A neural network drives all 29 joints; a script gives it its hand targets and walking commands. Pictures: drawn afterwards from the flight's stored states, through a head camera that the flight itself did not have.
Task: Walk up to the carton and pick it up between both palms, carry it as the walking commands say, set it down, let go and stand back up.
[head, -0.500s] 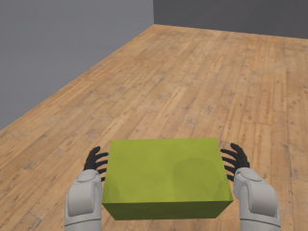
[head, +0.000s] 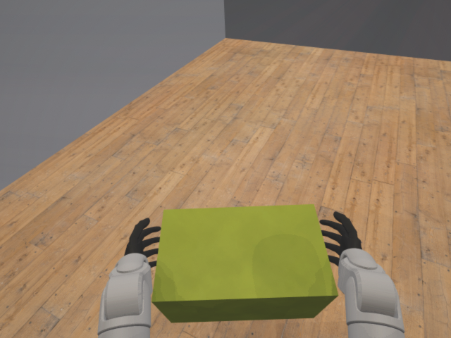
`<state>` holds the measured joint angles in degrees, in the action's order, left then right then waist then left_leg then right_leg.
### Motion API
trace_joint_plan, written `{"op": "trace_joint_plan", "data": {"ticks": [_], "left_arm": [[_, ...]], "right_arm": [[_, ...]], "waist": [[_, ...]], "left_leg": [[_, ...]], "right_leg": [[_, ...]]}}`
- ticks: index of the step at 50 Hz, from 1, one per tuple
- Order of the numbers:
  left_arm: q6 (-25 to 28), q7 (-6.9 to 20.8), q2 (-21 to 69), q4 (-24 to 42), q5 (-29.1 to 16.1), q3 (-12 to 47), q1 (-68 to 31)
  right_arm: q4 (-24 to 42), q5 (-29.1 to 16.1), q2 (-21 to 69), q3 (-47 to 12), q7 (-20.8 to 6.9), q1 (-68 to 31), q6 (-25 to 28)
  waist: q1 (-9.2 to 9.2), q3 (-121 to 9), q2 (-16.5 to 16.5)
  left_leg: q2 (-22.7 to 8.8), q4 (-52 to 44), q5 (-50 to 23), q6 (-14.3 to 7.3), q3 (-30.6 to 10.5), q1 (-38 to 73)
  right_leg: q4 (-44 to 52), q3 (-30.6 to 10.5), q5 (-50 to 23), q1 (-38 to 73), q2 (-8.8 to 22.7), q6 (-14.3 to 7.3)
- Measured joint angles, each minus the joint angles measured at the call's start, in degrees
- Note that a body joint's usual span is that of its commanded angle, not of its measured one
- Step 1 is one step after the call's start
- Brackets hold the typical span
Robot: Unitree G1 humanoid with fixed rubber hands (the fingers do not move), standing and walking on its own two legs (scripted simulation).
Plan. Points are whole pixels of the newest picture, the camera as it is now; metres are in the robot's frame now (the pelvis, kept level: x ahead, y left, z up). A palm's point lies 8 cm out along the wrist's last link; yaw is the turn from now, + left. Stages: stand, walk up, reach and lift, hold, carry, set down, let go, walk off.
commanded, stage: carry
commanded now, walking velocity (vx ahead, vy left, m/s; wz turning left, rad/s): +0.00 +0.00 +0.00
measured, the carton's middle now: (240, 265) +0.30 +0.00 -0.03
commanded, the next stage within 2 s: hold in 0.30 s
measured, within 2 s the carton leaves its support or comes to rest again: neither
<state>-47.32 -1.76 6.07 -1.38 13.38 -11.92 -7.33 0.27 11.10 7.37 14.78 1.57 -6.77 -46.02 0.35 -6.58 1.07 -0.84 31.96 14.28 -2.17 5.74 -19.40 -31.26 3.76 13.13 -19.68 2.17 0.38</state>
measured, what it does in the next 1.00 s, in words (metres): stands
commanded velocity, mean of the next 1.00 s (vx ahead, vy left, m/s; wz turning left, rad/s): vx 0.00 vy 0.00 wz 0.00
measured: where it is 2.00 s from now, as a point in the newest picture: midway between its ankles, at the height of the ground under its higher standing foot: outside the picture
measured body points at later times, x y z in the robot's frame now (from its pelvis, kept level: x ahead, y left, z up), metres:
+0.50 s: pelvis +0.00 +0.00 +0.01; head -0.04 +0.00 +0.46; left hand +0.29 +0.19 +0.04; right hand +0.30 -0.18 +0.05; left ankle +0.03 +0.10 -0.73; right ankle +0.03 -0.12 -0.73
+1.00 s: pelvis +0.05 -0.01 +0.02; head -0.01 -0.01 +0.46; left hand +0.32 +0.19 +0.03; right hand +0.31 -0.19 +0.03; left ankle +0.03 +0.10 -0.73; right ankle +0.03 -0.12 -0.73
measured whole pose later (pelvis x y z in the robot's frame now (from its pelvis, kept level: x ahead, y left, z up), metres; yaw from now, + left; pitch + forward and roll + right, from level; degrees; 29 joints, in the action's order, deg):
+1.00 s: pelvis +0.05 -0.01 +0.02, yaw +5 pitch -6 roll +0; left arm -38.2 3.2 3.2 -18.0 14.4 -13.5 -9.2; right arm -12.2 13.8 7.3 18.8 -2.3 -6.3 -37.6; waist 3.4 -2.2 -0.3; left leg 1.6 17.4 11.1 -1.5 -1.1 -0.8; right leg -15.7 -1.7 11.2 1.1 -1.5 -0.8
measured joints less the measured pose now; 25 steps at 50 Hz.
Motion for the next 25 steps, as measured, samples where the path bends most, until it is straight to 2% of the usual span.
{"op": "trace_joint_plan", "data": {"ticks": [16,21,25], "left_arm": [[5.1,0.3,-0.4,-3.1,-0.2,-0.1,1.1],[7.8,0.1,-1.0,-9.0,-0.4,-0.4,-1.9],[8.7,-0.2,-0.9,-12.5,0.4,-2.5,-6.3]], "right_arm": [[-3.4,-0.1,-0.1,0.1,-0.2,1.0,5.3],[-7.1,0.6,0.0,2.3,-0.9,-0.1,8.2],[-10.3,0.2,0.4,4.0,0.7,-3.9,9.4]], "waist": [[-0.05,0.4,-0.1],[-0.86,5.4,-0.8],[-1.7,5.7,-1.8]], "left_leg": [[-0.1,0.4,0.4,0.0,0.2,0.2],[1.0,-4.3,-1.5,0.1,-1.7,7.8],[1.9,-6.8,-2.7,0.3,-3.0,10.4]], "right_leg": [[-0.3,-0.1,0.3,0.2,-0.1,0.0],[3.8,-3.4,-0.9,7.8,-1.7,-0.2],[4.9,-5.1,-1.0,10.2,-2.5,-0.5]]}}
